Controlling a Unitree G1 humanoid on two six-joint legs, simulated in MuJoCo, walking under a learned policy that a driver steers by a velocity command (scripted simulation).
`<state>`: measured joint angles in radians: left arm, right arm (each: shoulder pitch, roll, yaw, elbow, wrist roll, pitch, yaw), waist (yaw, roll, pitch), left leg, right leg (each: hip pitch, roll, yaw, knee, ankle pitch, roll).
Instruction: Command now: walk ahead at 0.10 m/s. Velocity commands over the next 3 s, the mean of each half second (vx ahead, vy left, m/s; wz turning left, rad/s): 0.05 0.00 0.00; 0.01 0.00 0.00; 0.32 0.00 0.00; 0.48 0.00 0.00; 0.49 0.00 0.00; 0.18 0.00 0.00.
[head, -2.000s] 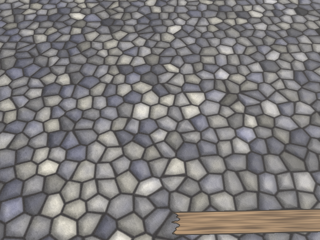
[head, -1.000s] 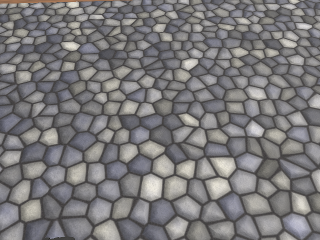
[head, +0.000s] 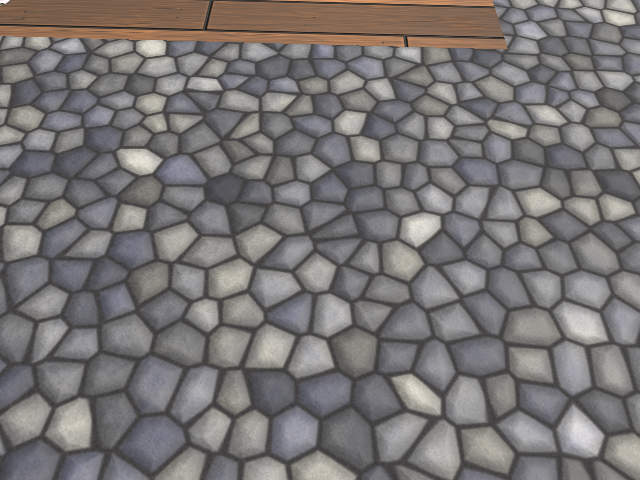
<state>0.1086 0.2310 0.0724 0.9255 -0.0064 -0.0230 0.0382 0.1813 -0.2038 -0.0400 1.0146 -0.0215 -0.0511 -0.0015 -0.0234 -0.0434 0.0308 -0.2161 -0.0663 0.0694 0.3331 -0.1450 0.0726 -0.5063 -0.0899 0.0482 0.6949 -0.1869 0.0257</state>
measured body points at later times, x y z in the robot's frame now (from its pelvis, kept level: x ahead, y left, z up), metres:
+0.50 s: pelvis +0.06 -0.03 -0.01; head +0.07 -0.03 +0.44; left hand +0.15 +0.22 -0.15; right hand +0.11 -0.29 -0.16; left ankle +0.02 +0.08 -0.74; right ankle +0.08 -0.15 -0.74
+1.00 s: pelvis +0.05 -0.02 -0.01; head +0.06 -0.02 +0.44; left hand +0.11 +0.23 -0.16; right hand +0.06 -0.27 -0.16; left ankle +0.02 +0.08 -0.74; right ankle +0.08 -0.15 -0.74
